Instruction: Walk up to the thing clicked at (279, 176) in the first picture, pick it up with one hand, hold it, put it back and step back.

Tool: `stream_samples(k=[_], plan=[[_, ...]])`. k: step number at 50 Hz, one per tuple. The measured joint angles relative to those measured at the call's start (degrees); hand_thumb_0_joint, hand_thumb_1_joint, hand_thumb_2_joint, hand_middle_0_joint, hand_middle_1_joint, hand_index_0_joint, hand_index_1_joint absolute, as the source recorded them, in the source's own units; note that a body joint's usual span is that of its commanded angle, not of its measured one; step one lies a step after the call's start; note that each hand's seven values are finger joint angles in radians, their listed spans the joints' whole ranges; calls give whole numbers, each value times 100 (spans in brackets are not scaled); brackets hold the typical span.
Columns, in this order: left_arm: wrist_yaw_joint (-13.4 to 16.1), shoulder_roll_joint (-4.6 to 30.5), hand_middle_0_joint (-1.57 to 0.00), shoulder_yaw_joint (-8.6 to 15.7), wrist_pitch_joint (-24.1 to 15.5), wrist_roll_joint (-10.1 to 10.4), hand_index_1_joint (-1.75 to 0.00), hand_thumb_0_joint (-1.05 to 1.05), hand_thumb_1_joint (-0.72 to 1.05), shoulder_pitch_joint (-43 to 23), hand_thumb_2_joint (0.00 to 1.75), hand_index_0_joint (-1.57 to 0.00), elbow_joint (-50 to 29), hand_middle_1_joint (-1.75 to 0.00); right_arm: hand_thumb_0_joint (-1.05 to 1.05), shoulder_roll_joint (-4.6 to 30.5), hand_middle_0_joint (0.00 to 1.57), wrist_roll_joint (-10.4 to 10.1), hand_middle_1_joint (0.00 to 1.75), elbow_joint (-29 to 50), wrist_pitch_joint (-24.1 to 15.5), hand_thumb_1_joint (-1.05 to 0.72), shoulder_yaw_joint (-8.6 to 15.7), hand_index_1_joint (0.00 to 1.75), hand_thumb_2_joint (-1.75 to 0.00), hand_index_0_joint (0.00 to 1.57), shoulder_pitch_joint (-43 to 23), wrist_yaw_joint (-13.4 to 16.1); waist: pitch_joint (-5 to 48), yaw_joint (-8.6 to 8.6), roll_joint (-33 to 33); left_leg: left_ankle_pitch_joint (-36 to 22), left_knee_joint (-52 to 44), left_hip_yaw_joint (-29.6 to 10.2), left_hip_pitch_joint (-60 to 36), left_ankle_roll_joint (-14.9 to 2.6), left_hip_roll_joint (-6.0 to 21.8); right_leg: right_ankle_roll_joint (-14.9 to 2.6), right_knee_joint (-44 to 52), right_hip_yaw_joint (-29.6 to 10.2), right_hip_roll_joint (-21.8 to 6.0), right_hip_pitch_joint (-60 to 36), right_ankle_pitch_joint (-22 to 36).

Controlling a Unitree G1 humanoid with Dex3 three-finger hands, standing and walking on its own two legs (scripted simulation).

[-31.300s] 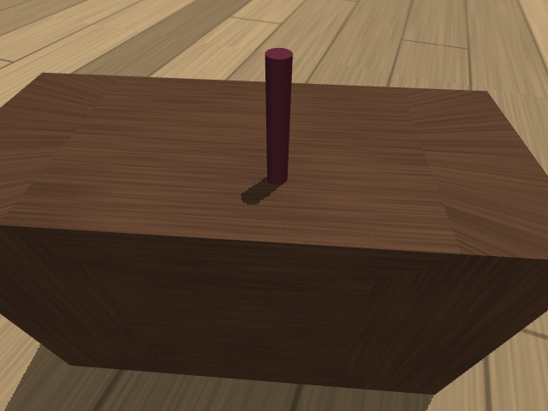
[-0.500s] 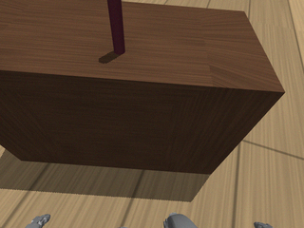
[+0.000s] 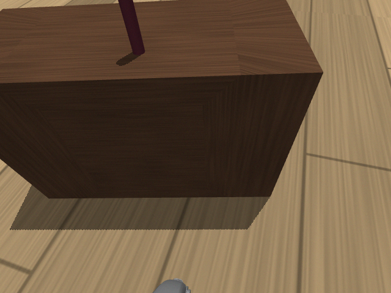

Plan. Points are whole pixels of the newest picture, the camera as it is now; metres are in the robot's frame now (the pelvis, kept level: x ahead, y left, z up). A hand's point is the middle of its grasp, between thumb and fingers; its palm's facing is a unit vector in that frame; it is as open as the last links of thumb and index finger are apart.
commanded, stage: step back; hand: left
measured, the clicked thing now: (128, 13) +0.85 +0.23 +0.16
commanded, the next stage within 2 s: stand in 1.74 s
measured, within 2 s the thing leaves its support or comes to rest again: neither
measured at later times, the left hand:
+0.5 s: hand out of the picture -0.09 +0.24 -0.16, palm faces +0.00 -0.91 -0.41, open 7.4 cm
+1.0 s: hand out of the picture -0.26 +0.26 -0.14, palm faces +0.12 -0.91 -0.40, open 7.4 cm
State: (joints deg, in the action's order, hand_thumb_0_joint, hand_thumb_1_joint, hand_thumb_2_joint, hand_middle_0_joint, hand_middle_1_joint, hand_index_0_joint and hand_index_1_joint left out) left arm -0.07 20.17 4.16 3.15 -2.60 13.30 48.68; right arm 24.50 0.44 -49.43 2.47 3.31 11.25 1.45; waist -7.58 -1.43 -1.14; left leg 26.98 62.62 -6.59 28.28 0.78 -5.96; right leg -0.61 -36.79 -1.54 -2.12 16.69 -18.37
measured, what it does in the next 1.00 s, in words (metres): walks backwards: left foot, then right foot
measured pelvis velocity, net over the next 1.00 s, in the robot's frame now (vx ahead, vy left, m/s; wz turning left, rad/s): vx -0.29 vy -0.03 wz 0.10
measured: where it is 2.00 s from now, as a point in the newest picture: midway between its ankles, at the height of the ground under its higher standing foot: outside the picture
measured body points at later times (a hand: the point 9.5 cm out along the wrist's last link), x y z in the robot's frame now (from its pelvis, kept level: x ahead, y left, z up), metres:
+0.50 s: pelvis -0.18 -0.03 -0.02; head -0.12 -0.04 +0.43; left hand -0.09 +0.29 -0.13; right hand -0.02 -0.35 -0.12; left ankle -0.06 +0.12 -0.73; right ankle -0.21 -0.15 -0.73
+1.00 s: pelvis -0.29 -0.03 +0.00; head -0.28 -0.03 +0.45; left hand -0.27 +0.30 -0.12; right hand -0.19 -0.32 -0.13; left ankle -0.30 +0.10 -0.73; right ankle -0.24 -0.15 -0.71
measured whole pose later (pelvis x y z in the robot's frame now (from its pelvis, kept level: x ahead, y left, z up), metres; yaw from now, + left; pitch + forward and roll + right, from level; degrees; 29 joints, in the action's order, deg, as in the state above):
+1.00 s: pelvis -0.29 -0.03 +0.00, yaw +6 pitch -3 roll +1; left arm -0.9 23.4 4.1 1.1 -1.0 13.7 56.0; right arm 19.7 2.9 -57.2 0.3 2.4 11.6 -1.2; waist -3.3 -0.9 1.4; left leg 17.9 32.3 -0.2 11.7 -1.1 -0.8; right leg -1.0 -46.2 -1.5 -1.1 20.8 -25.1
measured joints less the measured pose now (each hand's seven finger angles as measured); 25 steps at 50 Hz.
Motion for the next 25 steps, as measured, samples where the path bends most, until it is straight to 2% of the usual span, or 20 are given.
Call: stream_samples(k=[5, 7, 8, 9, 11, 12, 14, 16, 20, 23, 24, 25], plan=[[101, 125, -20, -10, -55, 56, -30, 1, 90, -398, 90, -20, -350, -30, 1, -102, 20, 62, 30, -100, -7, -90, -39, 30, -90, 20, 125, -16, -164, 82, 42, 87, -1485, 363, -898, -17, 295, 21, -225, 253, -83, 370, 141], [103, 192, -20, -32, -26, 112, -30, 1, 90, -577, 90, -20, -440, -30, 1, -152, 20, 79, 30, -117, -56, -90, -39, 30, -90, 20, 127, -38, -220, 130, 104, -561, -2433, 526, -1296, -90, 362, 60, -488, 335, -152, 585, 118], [104, 246, -20, -26, -1, 137, -30, 1, 90, -689, 90, -20, -440, -30, 1, -238, 20, 98, 30, -160, -70, -90, -34, 30, -90, 20, 66, -38, -319, 103, 278, -755, -2535, 610, -1335, -129, 261, 81, -619, 256, -256, 659, 119], [109, 265, -20, -23, 29, 167, -30, 1, 90, -763, 90, -20, -419, -30, 1, -293, 20, 103, 30, -170, -64, -90, -55, 30, -90, 20, 21, -65, -372, 61, 374, -785, -2498, 677, -1304, -157, 230, 36, -736, 127, -224, 727, 33], [120, 231, -20, -20, 94, 186, -30, 1, 90, -831, 90, -20, -324, -30, 1, -325, 21, 117, 30, -143, -71, -90, -104, 30, -90, 20, -33, -127, -345, 120, 299, -811, -2385, 614, -1157, -200, 357, -22, -1535, -139, 170, 913, -842], [119, 228, -20, -15, 124, 205, -30, 1, 90, -840, 90, -20, -283, -30, 1, -349, 21, 123, 30, -132, -85, -90, -125, 30, -90, 20, -59, -126, -310, 150, 273, -876, -2414, 581, -1112, -202, 425, -52, -2039, -291, 382, 995, -1080], [107, 236, -20, -6, 132, 246, -30, 1, 90, -814, 90, -20, -232, -30, 1, -384, 21, 143, 30, -101, -90, -90, -164, 30, -90, 20, -123, -102, -222, 149, 275, -1052, -2547, 574, -1038, -183, 534, -86, -2794, -485, 651, 1056, -1197], [84, 228, -20, 2, 94, 249, -30, 1, 90, -742, 90, -20, -207, -30, 1, -371, 21, 168, 30, -54, -76, -90, -167, 30, -90, 20, -231, -82, -162, 114, 250, -1211, -2641, 599, -937, -173, 648, -39, -2982, -496, 713, 920, -1211], [40, 214, -20, -6, 30, 208, -30, 1, 90, -570, 90, -20, -115, -30, 1, -278, 21, 200, 30, 145, -69, -90, -128, 30, -90, 20, -502, -70, -142, 41, 166, -1475, -2666, 684, -640, -109, 855, 89, -1898, -310, 499, 262, -1203], [17, 232, -20, -15, -33, 176, -30, 1, 90, -467, 90, -20, 50, -30, 0, -166, 21, 143, 30, 262, -25, -90, -124, 30, -90, 20, -673, -95, -112, -7, 107, -1597, -2476, 726, -301, 29, 977, 44, -400, -92, 317, -369, -706], [30, 168, -20, -9, -60, 150, -30, 1, 90, -470, 90, -20, 146, -30, 0, -91, 21, 116, 30, 248, 4, -90, -104, 30, -90, 20, -751, -102, -156, -1, -64, -1620, -2365, 640, -194, 60, 1092, 8, -191, -7, 426, -439, -711], [23, 95, -20, -22, -70, 109, -30, 1, 90, -450, 90, -20, 211, -30, 0, -33, 21, 87, 30, 221, 39, -90, -73, 30, -90, 20, -790, -91, -196, 54, -231, -1454, -2237, 422, -98, -3, 1083, -28, -203, 107, 518, -415, -644]])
